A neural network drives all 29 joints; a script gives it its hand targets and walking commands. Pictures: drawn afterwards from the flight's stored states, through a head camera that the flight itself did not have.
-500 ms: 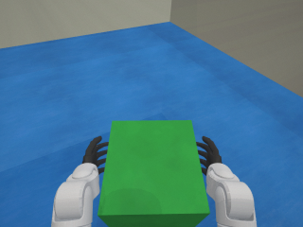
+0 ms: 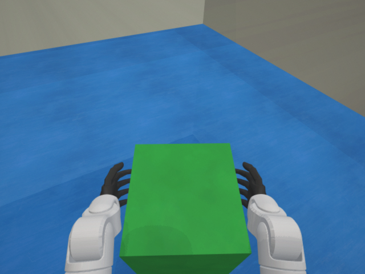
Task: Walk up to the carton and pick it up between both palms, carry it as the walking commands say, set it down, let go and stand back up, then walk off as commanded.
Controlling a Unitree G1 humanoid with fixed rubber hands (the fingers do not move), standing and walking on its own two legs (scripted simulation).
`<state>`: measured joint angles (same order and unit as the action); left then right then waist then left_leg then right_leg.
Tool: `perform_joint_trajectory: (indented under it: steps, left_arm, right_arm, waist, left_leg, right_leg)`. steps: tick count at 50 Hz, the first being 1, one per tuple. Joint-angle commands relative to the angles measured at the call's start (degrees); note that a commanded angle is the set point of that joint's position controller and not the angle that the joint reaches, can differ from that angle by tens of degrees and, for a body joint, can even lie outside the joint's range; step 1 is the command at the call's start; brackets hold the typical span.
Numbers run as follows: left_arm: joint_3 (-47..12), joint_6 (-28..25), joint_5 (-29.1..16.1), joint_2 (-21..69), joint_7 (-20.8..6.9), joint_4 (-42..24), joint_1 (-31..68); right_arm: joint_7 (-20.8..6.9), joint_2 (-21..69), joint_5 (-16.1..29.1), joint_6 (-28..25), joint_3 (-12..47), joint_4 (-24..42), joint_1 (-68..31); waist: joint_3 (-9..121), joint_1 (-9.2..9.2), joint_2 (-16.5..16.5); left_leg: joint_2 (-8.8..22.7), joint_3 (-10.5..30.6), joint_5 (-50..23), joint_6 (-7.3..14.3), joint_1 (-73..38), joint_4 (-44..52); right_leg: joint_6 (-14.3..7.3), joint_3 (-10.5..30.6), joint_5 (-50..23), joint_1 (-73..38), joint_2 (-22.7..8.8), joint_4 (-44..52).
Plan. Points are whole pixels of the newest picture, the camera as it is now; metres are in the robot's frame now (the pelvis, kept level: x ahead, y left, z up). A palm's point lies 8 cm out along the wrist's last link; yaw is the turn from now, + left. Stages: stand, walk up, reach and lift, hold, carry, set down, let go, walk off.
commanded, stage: carry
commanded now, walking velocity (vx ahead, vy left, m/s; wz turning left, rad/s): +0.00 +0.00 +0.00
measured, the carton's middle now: (183, 214) +0.27 +0.00 +0.00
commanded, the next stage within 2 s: hold in 0.50 s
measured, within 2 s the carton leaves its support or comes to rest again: neither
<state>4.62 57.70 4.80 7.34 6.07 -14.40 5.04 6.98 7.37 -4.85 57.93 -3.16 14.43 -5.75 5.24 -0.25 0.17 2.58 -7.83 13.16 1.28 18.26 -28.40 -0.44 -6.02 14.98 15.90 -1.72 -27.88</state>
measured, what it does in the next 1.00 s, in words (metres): stands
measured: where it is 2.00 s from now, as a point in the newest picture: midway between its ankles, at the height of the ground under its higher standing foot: outside the picture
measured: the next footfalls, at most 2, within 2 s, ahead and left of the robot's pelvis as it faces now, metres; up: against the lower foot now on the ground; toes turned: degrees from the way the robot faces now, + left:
none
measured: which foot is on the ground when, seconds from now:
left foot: down 0.00-1.00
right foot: down 0.00-1.00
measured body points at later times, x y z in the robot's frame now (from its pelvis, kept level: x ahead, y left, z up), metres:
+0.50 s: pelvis +0.01 +0.00 +0.00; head -0.01 +0.00 +0.45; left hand +0.28 +0.15 +0.07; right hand +0.28 -0.15 +0.08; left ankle +0.02 +0.10 -0.74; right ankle -0.01 -0.11 -0.74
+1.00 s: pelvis -0.04 +0.00 +0.00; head -0.06 +0.01 +0.45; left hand +0.24 +0.16 +0.03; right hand +0.26 -0.13 +0.03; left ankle +0.02 +0.11 -0.74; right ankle -0.01 -0.13 -0.74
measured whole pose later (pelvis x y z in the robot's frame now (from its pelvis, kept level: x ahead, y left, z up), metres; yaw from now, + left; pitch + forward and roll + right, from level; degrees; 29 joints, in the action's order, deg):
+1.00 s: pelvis -0.04 +0.00 +0.00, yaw +2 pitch -8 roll +0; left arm 3.6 42.3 6.4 4.7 8.2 4.1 9.0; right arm 5.0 3.3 -5.0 39.5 -2.6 -9.6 -11.3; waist -5.4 1.7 -2.4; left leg -1.1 -0.2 9.8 0.7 10.0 -27.3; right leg -0.1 2.4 14.0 8.6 0.2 -30.0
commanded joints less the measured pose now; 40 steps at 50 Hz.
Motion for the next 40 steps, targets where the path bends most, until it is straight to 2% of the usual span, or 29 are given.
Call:
perform_joint_trajectory:
  steps: [1, 11, 25, 26, 27, 28, 29, 30, 32, 33, 34, 36, 40]
  left_arm:
    - [-28.29, -1.09, -10.96, 40.80, -6.10, -5.37, 20.38]
    - [-28.81, -1.02, -11.16, 41.31, -5.93, -5.86, 20.47]
    - [-30.56, 2.39, -12.85, 41.78, -4.77, -9.68, 19.58]
    - [-10.46, -2.88, 2.14, 21.67, -2.85, 10.42, 5.30]
    - [-6.02, -7.85, 1.29, 1.83, -2.39, 23.64, 7.18]
    - [-10.28, -12.51, -0.33, 4.96, -2.23, 15.42, 7.86]
    - [-15.56, -14.92, -2.25, 10.03, -2.37, 8.68, 8.22]
    - [-18.86, -16.27, -3.76, 13.24, -2.51, 4.44, 7.04]
    - [-23.08, -19.20, -6.06, 15.43, -2.37, -4.67, 7.38]
    - [-22.11, -20.06, -5.84, 14.84, -1.32, -7.46, 6.16]
    - [-22.27, -20.29, -5.81, 13.61, -0.83, -7.90, 5.06]
    - [-22.45, -20.23, -5.86, 10.92, -0.72, -6.55, 4.51]
    - [-20.75, -19.26, -5.82, 7.78, -0.59, -2.38, 8.21]
  right_arm:
    - [-6.55, 41.01, 11.04, -1.07, 27.98, 5.03, -19.56]
    - [-6.49, 41.13, 11.29, -0.96, 28.20, 5.44, -19.64]
    - [-5.35, 40.75, 13.32, 2.58, 29.83, 9.54, -18.84]
    - [-4.38, 20.64, -2.68, -2.83, 9.72, -10.56, -7.46]
    - [-4.16, 1.05, -1.63, -7.99, 2.90, -24.16, -8.94]
    - [-4.42, 2.85, -0.14, -13.03, 8.25, -14.95, -10.64]
    - [-5.11, 7.37, 2.08, -15.49, 13.65, -8.10, -10.07]
    - [-5.32, 11.29, 3.72, -16.70, 17.58, -4.60, -7.27]
    - [-6.06, 14.94, 7.31, -19.94, 24.37, 3.36, -7.30]
    - [-6.52, 13.59, 9.62, -21.41, 27.24, 5.25, -9.83]
    - [-6.66, 12.09, 10.71, -22.19, 27.92, 5.44, -10.33]
    - [-6.16, 8.30, 10.14, -22.48, 25.50, 3.55, -9.29]
    - [-5.49, 5.10, 7.97, -21.90, 20.63, -2.75, -9.39]
  waist:
    - [11.91, -0.05, 0.37]
    - [12.07, -0.09, 0.39]
    - [11.84, -0.24, 0.34]
    - [-16.16, -1.30, 0.53]
    - [-13.62, -1.83, -0.84]
    - [-8.67, -1.57, -1.73]
    - [-1.75, -1.54, -2.00]
    - [4.78, -1.65, -2.16]
    - [15.70, -0.06, -0.62]
    - [17.53, 2.94, -0.30]
    - [17.37, 3.72, -0.01]
    - [13.04, 2.43, -0.05]
    - [6.20, 1.48, -0.49]
  left_leg:
    - [6.22, 5.87, -11.68, 0.79, -6.85, 3.21]
    - [6.23, 5.78, -12.31, 0.75, -6.82, 2.91]
    - [6.06, 5.53, -11.83, 0.76, -6.30, 3.08]
    - [-6.02, 10.12, -4.04, -0.08, -12.96, 6.85]
    - [-5.43, 10.62, -4.68, 0.55, -10.12, 7.00]
    - [-4.81, 9.94, -10.48, 0.37, -12.20, 6.88]
    - [-4.40, 10.30, -19.91, 0.21, -16.09, 5.59]
    - [-4.44, 10.84, -28.43, -0.08, -18.21, 4.71]
    - [-4.47, 11.94, -38.54, -0.68, -21.75, 3.92]
    - [-4.19, 12.19, -41.37, -1.08, -23.32, 4.17]
    - [-4.08, 12.12, -40.06, -1.21, -22.41, 4.69]
    - [-4.48, 11.30, -32.21, -1.00, -20.35, 6.06]
    - [-4.84, 9.92, -16.17, -0.46, -19.05, 7.10]
  right_leg:
    - [-0.76, 4.71, -11.46, -2.85, -5.74, 3.42]
    - [-0.77, 4.67, -12.01, -3.08, -5.65, 3.09]
    - [-0.75, 4.64, -12.17, -2.90, -5.70, 2.92]
    - [-0.56, 8.65, -3.43, -2.59, 5.15, 9.31]
    - [-2.28, 9.33, -1.40, -1.79, 4.57, 8.91]
    - [-2.12, 9.76, -6.16, -3.19, 4.09, 8.69]
    - [-1.26, 10.58, -16.12, -5.65, 3.97, 7.64]
    - [-0.49, 11.40, -26.39, -10.65, 4.20, 6.59]
    - [0.35, 12.84, -42.14, -16.55, 3.79, 3.41]
    - [0.49, 12.78, -42.19, -15.59, 3.73, 2.75]
    - [0.51, 12.69, -39.79, -15.03, 3.76, 2.88]
    - [0.28, 12.10, -32.06, -13.10, 3.61, 4.08]
    - [-1.10, 10.95, -12.88, -7.62, 3.63, 6.20]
